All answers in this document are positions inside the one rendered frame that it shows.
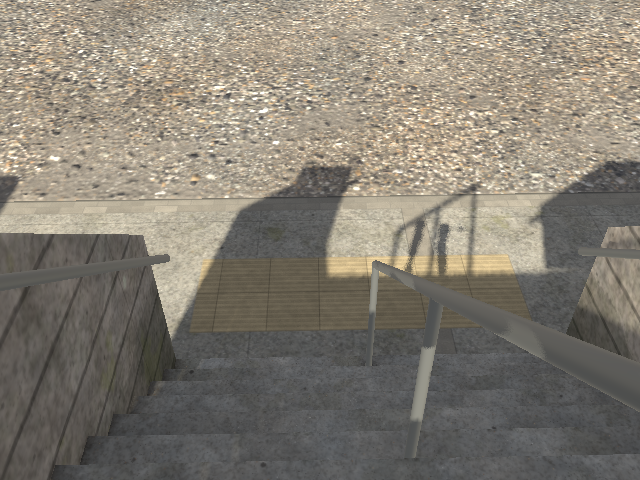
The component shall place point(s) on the stairs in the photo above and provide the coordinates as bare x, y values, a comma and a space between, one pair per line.
497, 416

